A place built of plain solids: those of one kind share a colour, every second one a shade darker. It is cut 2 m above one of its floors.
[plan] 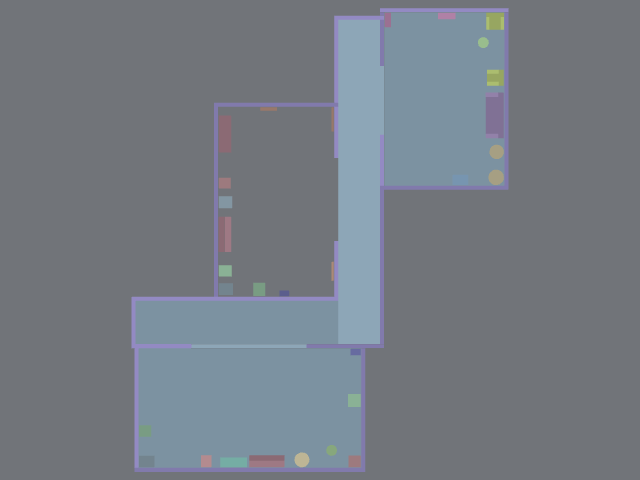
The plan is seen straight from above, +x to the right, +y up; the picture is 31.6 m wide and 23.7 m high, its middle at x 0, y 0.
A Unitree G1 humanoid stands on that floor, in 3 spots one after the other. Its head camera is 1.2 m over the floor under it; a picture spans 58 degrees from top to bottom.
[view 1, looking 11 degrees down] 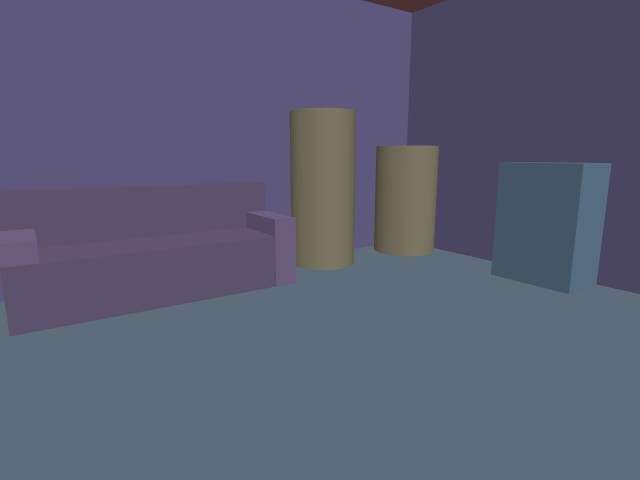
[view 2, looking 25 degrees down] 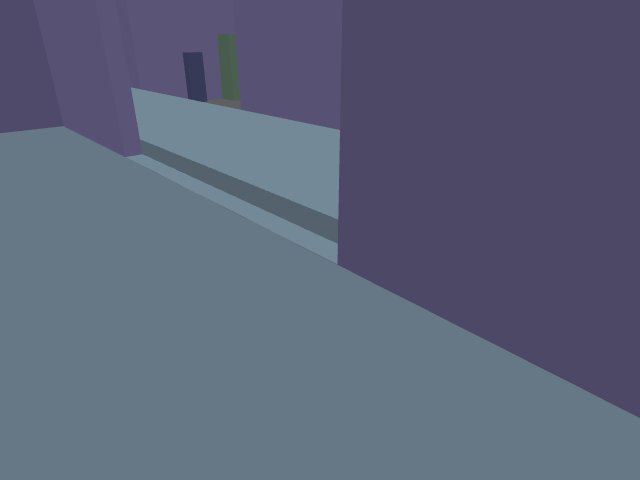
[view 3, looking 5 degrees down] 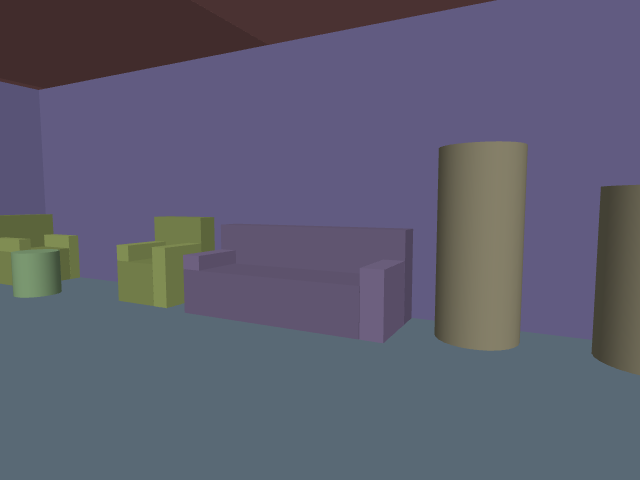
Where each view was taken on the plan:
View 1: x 4.74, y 7.08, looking -34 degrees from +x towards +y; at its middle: plant_big_round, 4.56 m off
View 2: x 4.74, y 10.19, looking -132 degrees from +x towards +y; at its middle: floor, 2.84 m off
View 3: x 4.74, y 3.88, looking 27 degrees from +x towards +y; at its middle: sofa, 4.58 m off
